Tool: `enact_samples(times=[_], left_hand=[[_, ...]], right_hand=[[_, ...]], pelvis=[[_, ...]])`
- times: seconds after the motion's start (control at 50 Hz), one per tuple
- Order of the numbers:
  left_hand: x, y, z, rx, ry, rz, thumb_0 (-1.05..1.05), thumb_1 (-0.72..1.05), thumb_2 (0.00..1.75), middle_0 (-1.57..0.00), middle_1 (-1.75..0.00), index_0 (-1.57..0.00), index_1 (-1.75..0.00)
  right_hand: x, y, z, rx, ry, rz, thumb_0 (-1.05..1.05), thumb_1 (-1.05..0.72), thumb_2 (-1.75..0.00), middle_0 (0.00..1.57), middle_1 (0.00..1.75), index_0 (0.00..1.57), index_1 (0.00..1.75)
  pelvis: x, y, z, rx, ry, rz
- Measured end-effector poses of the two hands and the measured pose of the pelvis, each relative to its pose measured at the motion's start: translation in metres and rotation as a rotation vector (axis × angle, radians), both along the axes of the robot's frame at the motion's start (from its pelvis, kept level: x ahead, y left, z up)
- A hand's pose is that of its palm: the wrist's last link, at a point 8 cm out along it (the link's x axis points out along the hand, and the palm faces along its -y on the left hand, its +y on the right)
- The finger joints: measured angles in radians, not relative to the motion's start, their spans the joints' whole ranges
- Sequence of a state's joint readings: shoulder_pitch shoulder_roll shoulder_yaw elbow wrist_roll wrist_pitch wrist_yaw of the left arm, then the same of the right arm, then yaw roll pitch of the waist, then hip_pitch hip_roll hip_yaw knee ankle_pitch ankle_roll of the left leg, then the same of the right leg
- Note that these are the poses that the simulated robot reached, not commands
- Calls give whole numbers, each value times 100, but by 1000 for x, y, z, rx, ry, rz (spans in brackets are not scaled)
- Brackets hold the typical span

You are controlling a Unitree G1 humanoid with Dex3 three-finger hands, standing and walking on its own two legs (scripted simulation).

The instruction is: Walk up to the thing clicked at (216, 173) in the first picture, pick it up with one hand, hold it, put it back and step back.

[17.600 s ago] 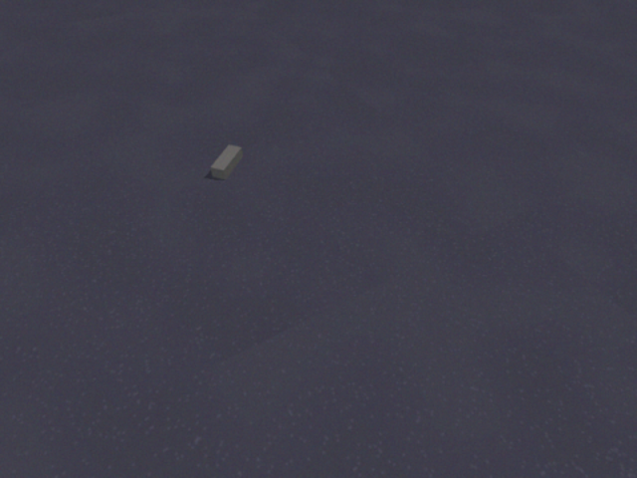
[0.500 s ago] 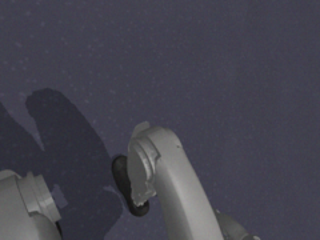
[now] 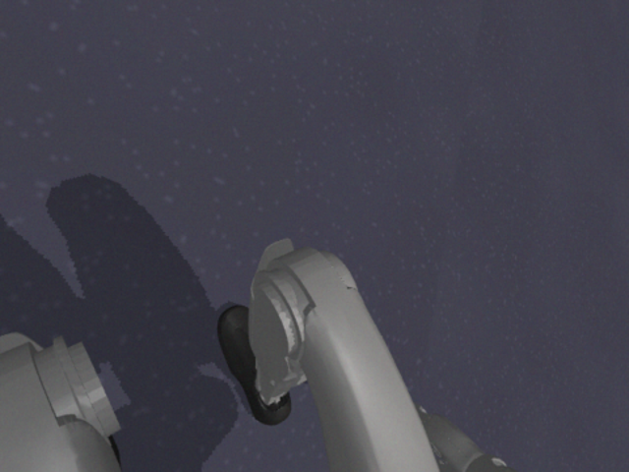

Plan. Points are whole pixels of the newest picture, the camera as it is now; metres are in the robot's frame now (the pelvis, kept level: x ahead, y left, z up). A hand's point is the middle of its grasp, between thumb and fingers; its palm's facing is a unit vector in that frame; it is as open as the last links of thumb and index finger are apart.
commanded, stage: close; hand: left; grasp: from above
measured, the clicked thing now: out of the picture +0.48 +0.36 -0.28
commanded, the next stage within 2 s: settle in 0.74 s
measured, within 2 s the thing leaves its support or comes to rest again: leaves its support in 1.24 s
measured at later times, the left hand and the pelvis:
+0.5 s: hand out of the picture +0.46 +0.36 -0.24, palm faces -0.44 -0.14 -0.89, open 10.5 cm; pelvis +0.00 +0.00 +0.00, yaw +0 degrees
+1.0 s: hand out of the picture +0.46 +0.36 -0.24, palm faces -0.43 -0.13 -0.89, open 10.3 cm; pelvis +0.00 +0.00 +0.00, yaw -1 degrees
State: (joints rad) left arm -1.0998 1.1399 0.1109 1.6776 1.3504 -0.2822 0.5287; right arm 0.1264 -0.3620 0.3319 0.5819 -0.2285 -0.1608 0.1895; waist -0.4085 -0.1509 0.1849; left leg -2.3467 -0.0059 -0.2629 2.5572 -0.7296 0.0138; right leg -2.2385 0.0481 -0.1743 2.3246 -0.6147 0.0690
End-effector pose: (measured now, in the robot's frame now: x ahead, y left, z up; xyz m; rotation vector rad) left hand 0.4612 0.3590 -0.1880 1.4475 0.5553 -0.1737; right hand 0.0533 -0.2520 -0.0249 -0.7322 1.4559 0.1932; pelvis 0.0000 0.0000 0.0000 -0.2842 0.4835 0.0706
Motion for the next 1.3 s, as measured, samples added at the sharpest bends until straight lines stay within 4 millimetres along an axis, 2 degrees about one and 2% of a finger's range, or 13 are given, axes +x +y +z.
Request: enact_samples(times=[0.28, 1.14, 1.3], left_hand=[[3, 0, 1, 7, 4, 9, 0, -3, 80, -34, -100, -39, -93], [6, 5, 7, 4, -1, 15, 0, -2, 56, -57, -75, -62, -69], [5, 13, 22, 18, -20, -3, 0, -2, 54, -61, -69, -65, -64]], right_hand=[[-4, 3, -3, 11, 6, -10, -1, -90, -90, 20, 30, 20, 30], [-5, 2, -3, -8, 17, -19, -1, -91, -90, 20, 30, 20, 30], [4, -9, 3, -25, 11, -28, 0, -91, -90, 20, 30, 20, 30]], pelvis=[[-1, 1, 0, -2, 0, -2], [-1, 0, 1, -7, 9, -4], [2, 0, 5, -2, 34, 6]])
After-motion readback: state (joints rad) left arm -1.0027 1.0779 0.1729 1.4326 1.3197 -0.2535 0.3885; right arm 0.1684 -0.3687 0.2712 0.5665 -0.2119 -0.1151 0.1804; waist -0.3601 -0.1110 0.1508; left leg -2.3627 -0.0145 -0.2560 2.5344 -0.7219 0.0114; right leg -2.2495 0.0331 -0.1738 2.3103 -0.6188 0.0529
